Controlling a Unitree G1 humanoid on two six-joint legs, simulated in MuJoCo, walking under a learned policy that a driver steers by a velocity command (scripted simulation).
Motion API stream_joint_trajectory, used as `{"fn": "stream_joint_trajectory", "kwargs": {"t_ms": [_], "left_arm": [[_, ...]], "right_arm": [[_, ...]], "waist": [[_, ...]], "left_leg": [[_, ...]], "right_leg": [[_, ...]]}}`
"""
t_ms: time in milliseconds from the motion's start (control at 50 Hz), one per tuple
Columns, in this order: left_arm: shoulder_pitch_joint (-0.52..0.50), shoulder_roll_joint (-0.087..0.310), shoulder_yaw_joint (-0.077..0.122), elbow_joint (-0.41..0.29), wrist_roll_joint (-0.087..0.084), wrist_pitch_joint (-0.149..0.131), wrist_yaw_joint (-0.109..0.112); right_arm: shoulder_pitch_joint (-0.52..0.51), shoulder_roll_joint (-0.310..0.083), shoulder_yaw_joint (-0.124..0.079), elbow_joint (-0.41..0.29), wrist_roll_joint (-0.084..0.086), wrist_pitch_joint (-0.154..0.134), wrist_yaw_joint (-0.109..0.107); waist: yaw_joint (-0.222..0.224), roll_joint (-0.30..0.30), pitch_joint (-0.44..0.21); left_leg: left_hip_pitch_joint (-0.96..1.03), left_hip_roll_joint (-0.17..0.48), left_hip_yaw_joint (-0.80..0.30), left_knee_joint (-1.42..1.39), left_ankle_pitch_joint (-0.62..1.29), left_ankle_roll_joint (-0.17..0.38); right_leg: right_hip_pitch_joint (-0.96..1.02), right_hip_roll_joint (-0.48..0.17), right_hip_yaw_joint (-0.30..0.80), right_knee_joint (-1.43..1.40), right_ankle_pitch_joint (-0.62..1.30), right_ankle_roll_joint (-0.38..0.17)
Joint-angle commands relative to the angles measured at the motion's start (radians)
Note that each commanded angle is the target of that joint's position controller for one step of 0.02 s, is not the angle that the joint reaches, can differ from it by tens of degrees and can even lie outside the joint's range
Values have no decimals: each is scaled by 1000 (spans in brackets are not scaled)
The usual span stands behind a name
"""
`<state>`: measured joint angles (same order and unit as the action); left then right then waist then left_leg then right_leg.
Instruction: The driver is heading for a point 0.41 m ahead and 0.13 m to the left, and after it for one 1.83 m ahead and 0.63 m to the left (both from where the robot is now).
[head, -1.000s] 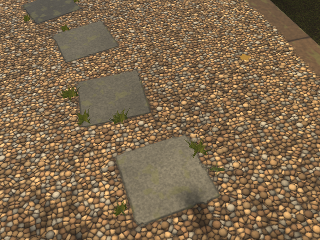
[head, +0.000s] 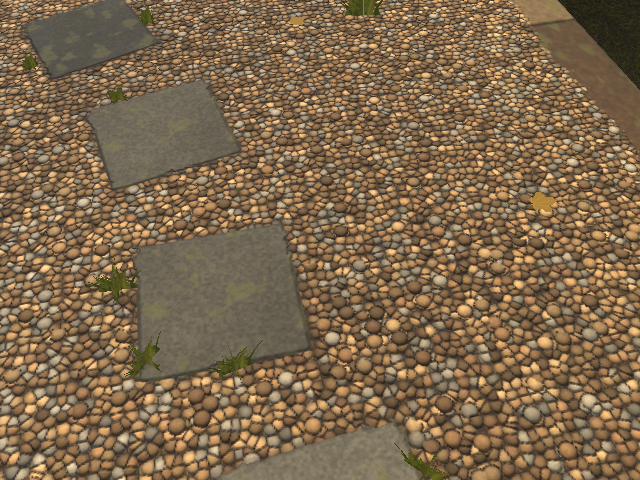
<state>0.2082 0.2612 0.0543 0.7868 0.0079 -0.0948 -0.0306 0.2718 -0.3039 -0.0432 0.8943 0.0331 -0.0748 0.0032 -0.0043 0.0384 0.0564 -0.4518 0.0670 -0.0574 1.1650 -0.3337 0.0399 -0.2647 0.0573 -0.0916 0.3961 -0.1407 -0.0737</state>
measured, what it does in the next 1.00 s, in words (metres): walks ahead, turning left: left foot, then right foot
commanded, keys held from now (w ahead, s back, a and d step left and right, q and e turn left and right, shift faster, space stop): w+q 0.34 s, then q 0.42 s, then no key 0.24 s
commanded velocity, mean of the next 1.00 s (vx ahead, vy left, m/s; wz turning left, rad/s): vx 0.28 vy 0.00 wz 0.46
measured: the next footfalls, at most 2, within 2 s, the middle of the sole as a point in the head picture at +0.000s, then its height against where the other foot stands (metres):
left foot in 0.38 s outside the picture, level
right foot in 0.84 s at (328, 432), level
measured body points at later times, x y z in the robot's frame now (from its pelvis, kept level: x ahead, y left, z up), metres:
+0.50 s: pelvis +0.27 +0.08 -0.01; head +0.32 +0.10 +0.44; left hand +0.31 +0.38 -0.13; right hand +0.50 -0.15 -0.11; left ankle +0.33 +0.16 -0.74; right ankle +0.19 -0.09 -0.63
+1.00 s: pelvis +0.43 +0.08 +0.00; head +0.46 +0.08 +0.45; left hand +0.43 +0.39 -0.09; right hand +0.70 -0.09 -0.11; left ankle +0.31 +0.16 -0.67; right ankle +0.53 +0.00 -0.74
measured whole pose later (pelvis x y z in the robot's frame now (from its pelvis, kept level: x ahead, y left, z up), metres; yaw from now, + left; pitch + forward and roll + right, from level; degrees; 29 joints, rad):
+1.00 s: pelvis +0.43 +0.08 +0.00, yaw +30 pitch +2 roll +0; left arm 0.13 0.26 0.04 0.73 0.01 -0.03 0.01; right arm 0.16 -0.32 -0.07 0.67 0.01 0.05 -0.04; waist 0.01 0.03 0.04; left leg -0.43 -0.10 -0.14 1.06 -0.55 -0.07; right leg -0.35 0.01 0.04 0.48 -0.16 -0.01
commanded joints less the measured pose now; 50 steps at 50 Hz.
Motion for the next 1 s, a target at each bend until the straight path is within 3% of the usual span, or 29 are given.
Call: {"fn": "stream_joint_trajectory", "kwargs": {"t_ms": [20, 80, 160, 260, 280, 320, 340, 360, 380, 400, 420, 440, 460, 480, 520, 560, 620, 660, 740, 800, 820, 840, 860, 880, 900, 920, 940, 960, 1000], "left_arm": [[-15, 98, 27, -31, 1, -36, 2], [2, 125, 35, -3, 10, -39, 15], [18, 150, 37, 14, 4, -30, 30], [108, 181, 48, 58, -15, 10, 40], [109, 188, 51, 61, -19, 20, 42], [83, 214, 59, 50, -22, 39, 52], [71, 226, 62, 43, -22, 49, 57], [48, 226, 60, 33, -22, 60, 65], [47, 208, 50, 12, -16, 56, 72], [163, 55, 3, -39, 25, 29, 53], [116, 127, 6, -33, 0, -9, 37], [17, 174, 20, -62, -38, -23, 29], [-14, 161, 15, -73, -34, -28, 35], [-27, 164, 20, -67, -13, -22, 46], [-1, 176, 31, -73, -2, 10, 53], [29, 138, 22, -75, 3, 31, 59], [-15, 116, 13, -91, 8, 43, 65], [-62, 115, 11, -102, 4, 47, 60], [-151, 127, 13, -132, -5, 49, 48], [-127, 148, 25, -130, -5, 36, 39], [-100, 146, 28, -123, -4, 28, 36], [-82, 158, 31, -122, 6, 19, 37], [-68, 215, 39, -136, 26, 17, 44], [-58, 240, 45, -117, 49, 33, 46], [-37, 172, 31, -117, 26, 36, 43], [-42, 150, 25, -122, 12, 38, 41], [-59, 148, 24, -121, 9, 44, 40], [-82, 144, 21, -121, -1, 50, 40], [-122, 133, 14, -114, 3, 65, 40]], "right_arm": [[64, -56, -20, -40, -1, 22, -7], [-14, -53, -22, -77, -9, 29, -9], [-135, -30, -12, -120, -16, 13, 15], [-273, -21, -4, -207, -14, 12, 46], [-281, -26, -7, -223, -13, 13, 53], [-242, -56, -22, -239, -11, 18, 63], [-170, -83, -39, -231, -10, 22, 63], [-28, -129, -67, -201, -11, 24, 57], [122, -203, -100, -172, -17, 28, 38], [106, -321, -120, -183, -27, 30, 24], [126, -257, -100, -224, -32, 23, 25], [77, -206, -85, -231, -38, 18, 28], [22, -168, -78, -234, -21, 15, 26], [-34, -141, -72, -244, -12, 19, 21], [-88, -127, -65, -271, -33, 28, 12], [-95, -151, -74, -273, -35, 30, 5], [-86, -171, -81, -269, -22, 50, -17], [-82, -170, -81, -270, -14, 70, -30], [-66, -164, -79, -273, -18, 96, -40], [-83, -144, -70, -284, -19, 102, -41], [-102, -133, -64, -288, -17, 102, -42], [-93, -109, -55, -290, -20, 98, -42], [-47, -57, -38, -297, -44, 91, -41], [48, -53, -37, -299, -36, 88, -42], [55, -133, -52, -282, -43, 88, -42], [6, -179, -68, -272, -31, 97, -43], [-17, -165, -70, -259, -27, 110, -49], [-35, -154, -68, -262, -29, 122, -51], [-35, -90, -49, -259, -23, 130, -44]], "waist": [[-20, -99, -49], [-7, -88, -7], [37, -71, 13], [87, -59, 44], [80, -66, 40], [37, -103, -12], [-8, -122, -64], [-89, -113, -131], [-159, -43, -221], [-31, 240, -326], [-95, 120, -512], [-111, 52, -404], [-76, -21, -280], [-41, -60, -193], [18, -29, -149], [40, -12, -153], [30, 21, -185], [12, 46, -201], [-20, 77, -180], [-6, 109, -173], [17, 115, -168], [26, 96, -169], [-1, -45, -225], [-56, -294, -233], [-25, -263, -251], [1, -186, -214], [-1, -135, -194], [0, -132, -163], [-26, -163, -140]], "left_leg": [[-114, 84, -60, -30, 75, -21], [-205, 79, -77, -158, 225, -43], [-170, 54, 5, -414, 441, -40], [-263, 31, 61, -546, 370, -3], [-265, 21, 76, -556, 322, 10], [-171, -36, 133, -557, 214, 46], [-71, -75, 159, -549, 165, 69], [112, -121, 170, -599, 198, 98], [398, -70, 46, -647, 341, 146], [793, 221, -475, -643, 535, 347], [880, 309, -716, -748, 617, 429], [801, 269, -532, -750, 741, 373], [654, 214, -395, -748, 765, 322], [505, 174, -319, -772, 764, 286], [307, 131, -259, -825, 804, 270], [236, 103, -208, -831, 882, 267], [217, 60, -171, -803, 861, 229], [216, 39, -178, -785, 769, 192], [246, 44, -276, -744, 581, 164], [300, 55, -352, -680, 518, 144], [296, 36, -354, -646, 489, 122], [257, -3, -340, -599, 418, 85], [178, -82, -249, -445, 195, 36], [-10, -216, -140, -275, -327, -34], [-63, -166, -142, -112, -385, -79], [-90, -152, -136, -12, -333, -98], [-97, -143, -127, 21, -283, -112], [-96, -133, -131, 16, -244, -123], [1, -114, -74, -122, -190, -133]], "right_leg": [[86, -295, 230, -276, 111, -156], [92, -281, 126, -306, 161, -144], [121, -247, -9, -316, 201, -102], [343, -318, -53, -238, 310, -88], [381, -332, -60, -205, 379, -79], [420, -339, -88, -83, 690, -55], [417, -333, -101, 35, 839, -42], [359, -299, -123, 236, 893, -12], [158, -250, -127, 520, 679, 42], [-323, -35, -79, 914, -339, 128], [-410, 12, 163, 1069, -526, 126], [-466, -51, 204, 1060, -453, 104], [-471, -95, 187, 970, -376, 94], [-441, -124, 172, 891, -329, 102], [-316, -137, 171, 816, -278, 116], [-282, -121, 153, 711, -237, 143], [-264, -88, 148, 537, -114, 170], [-237, -66, 153, 442, -23, 176], [-226, -36, 182, 301, -21, 171], [-179, -32, 188, 175, -45, 141], [-114, -37, 175, 76, 36, 119], [-9, -85, 198, -11, 205, 85], [140, -269, 358, -3, 507, 12], [254, -442, 594, 4, 739, -191], [250, -481, 688, -19, 632, -255], [231, -427, 590, -4, 551, -228], [204, -370, 510, -1, 471, -185], [162, -348, 467, -12, 417, -167], [77, -268, 353, -40, 340, -129]]}}
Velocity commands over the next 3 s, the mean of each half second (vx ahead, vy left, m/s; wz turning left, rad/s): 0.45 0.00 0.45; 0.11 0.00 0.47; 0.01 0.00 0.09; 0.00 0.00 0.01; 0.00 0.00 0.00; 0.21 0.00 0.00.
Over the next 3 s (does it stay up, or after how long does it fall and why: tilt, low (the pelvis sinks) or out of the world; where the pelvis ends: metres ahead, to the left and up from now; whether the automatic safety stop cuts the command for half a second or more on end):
stays up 0.54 0.13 0.01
